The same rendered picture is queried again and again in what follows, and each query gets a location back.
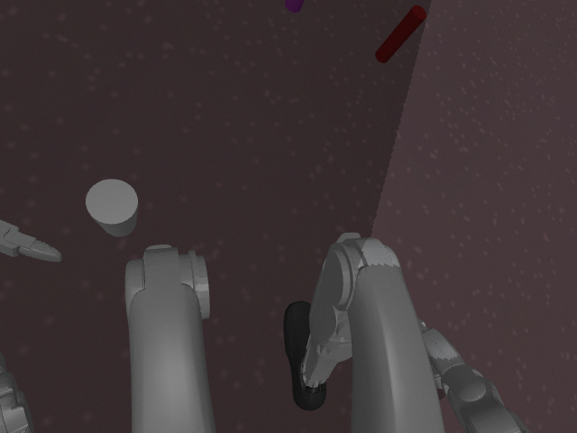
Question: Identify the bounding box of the left robot hand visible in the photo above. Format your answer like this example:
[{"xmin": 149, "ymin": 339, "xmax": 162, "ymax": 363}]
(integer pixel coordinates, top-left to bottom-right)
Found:
[{"xmin": 0, "ymin": 219, "xmax": 62, "ymax": 262}]

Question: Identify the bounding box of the right robot arm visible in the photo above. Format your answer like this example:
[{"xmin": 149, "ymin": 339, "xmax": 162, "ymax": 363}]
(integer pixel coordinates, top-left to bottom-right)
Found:
[{"xmin": 441, "ymin": 364, "xmax": 531, "ymax": 433}]

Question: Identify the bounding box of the right robot foot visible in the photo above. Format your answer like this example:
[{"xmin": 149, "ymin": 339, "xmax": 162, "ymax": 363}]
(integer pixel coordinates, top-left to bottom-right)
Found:
[{"xmin": 283, "ymin": 301, "xmax": 326, "ymax": 410}]

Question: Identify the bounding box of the left robot arm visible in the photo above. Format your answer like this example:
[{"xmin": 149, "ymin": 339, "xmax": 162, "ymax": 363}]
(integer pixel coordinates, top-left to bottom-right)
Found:
[{"xmin": 0, "ymin": 352, "xmax": 34, "ymax": 433}]

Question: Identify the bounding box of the right robot hand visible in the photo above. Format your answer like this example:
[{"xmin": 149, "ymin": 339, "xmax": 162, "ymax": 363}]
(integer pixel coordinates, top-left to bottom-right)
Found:
[{"xmin": 418, "ymin": 318, "xmax": 466, "ymax": 389}]

